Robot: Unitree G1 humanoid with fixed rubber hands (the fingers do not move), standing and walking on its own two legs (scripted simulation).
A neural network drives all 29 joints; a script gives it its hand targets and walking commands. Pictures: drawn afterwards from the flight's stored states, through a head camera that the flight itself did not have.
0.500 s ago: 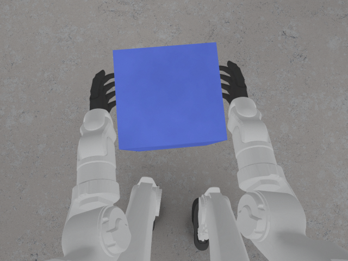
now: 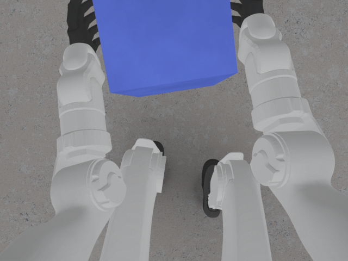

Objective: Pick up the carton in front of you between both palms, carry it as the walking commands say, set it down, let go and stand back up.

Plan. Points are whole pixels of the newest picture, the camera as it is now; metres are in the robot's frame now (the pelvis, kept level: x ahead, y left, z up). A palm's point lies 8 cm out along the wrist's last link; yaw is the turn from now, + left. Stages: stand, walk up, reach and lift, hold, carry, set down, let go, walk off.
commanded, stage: set down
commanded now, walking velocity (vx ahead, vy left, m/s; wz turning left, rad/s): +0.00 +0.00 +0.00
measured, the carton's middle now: (167, 41) +0.53 +0.10 -0.20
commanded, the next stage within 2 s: none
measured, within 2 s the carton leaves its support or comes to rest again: rests again in 0.98 s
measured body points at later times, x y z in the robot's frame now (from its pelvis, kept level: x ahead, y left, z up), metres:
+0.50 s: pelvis +0.01 +0.00 -0.07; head +0.39 +0.03 +0.17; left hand +0.51 +0.27 -0.24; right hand +0.61 -0.02 -0.25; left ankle +0.13 +0.12 -0.43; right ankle +0.09 -0.10 -0.43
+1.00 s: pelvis +0.00 -0.01 -0.09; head +0.38 +0.01 +0.15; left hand +0.50 +0.27 -0.25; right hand +0.59 -0.03 -0.27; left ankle +0.13 +0.12 -0.43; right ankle +0.09 -0.11 -0.43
